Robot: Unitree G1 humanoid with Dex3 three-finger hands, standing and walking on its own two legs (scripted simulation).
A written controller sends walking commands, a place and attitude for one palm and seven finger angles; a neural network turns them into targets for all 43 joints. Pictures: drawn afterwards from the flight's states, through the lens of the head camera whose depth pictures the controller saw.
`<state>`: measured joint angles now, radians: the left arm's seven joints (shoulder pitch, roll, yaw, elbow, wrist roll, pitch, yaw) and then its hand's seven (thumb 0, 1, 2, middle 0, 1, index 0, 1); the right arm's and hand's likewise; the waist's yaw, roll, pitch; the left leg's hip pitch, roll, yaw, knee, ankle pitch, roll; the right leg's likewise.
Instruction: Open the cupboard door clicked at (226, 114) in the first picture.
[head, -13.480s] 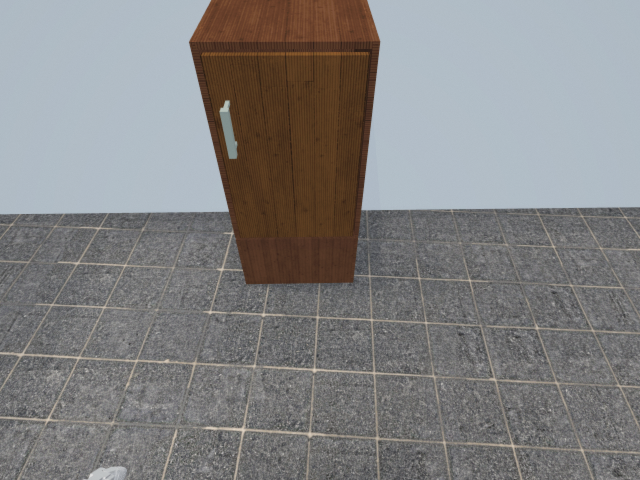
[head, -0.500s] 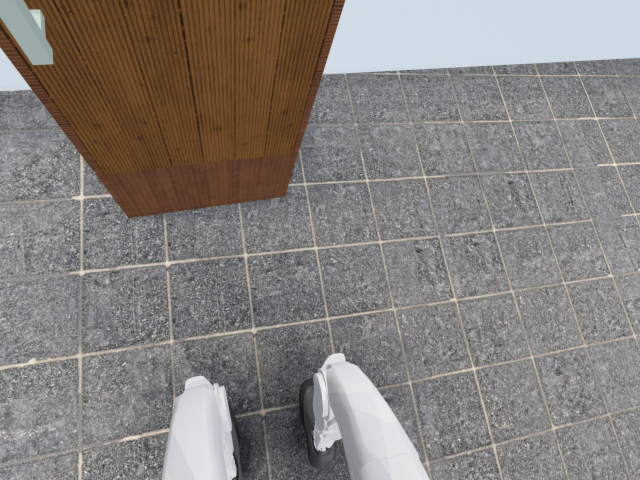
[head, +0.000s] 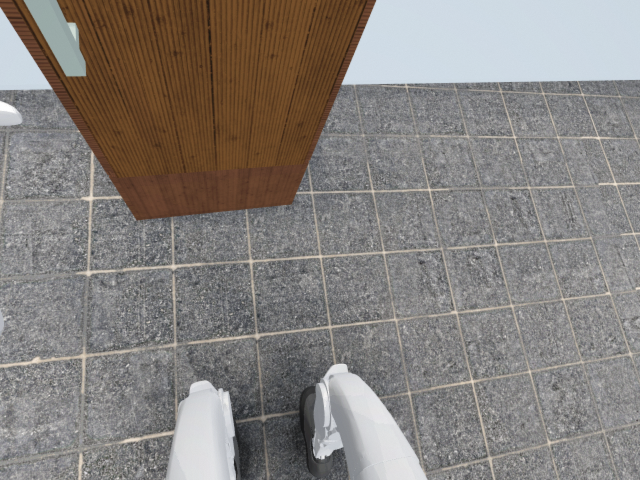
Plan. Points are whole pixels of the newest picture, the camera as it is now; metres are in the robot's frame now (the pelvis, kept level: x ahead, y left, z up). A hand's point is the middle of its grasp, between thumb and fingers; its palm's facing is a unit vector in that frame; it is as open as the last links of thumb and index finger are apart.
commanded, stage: move the hooked fingers beside the handle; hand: left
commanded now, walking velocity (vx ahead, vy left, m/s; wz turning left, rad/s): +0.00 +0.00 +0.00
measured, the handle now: (50, 2) +0.60 +0.22 +0.07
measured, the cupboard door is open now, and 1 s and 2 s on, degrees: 0 0 0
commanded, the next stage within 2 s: slide the fingers in behind the handle in 0.26 s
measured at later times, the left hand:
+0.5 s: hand out of the picture +0.54 +0.29 +0.05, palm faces +0.09 -1.00 -0.01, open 14.0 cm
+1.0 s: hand (8, 54) +0.55 +0.26 +0.05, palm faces +0.11 -0.99 -0.02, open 13.9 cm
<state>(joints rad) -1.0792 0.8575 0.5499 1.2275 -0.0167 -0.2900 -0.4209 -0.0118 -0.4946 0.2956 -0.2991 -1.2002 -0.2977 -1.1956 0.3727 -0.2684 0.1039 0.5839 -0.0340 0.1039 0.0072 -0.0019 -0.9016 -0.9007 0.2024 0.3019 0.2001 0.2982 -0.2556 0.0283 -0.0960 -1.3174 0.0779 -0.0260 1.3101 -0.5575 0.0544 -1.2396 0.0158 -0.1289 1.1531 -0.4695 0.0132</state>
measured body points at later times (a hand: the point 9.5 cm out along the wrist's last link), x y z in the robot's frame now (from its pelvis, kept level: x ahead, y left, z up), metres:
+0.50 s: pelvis -0.01 +0.00 +0.00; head +0.20 +0.05 +0.39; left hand +0.53 +0.34 +0.06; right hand -0.02 -0.26 -0.09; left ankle +0.01 +0.08 -0.62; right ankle +0.03 -0.14 -0.62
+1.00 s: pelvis -0.01 -0.01 +0.00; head +0.19 +0.04 +0.40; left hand +0.54 +0.31 +0.06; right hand -0.02 -0.27 -0.10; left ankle +0.01 +0.08 -0.62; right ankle +0.03 -0.14 -0.62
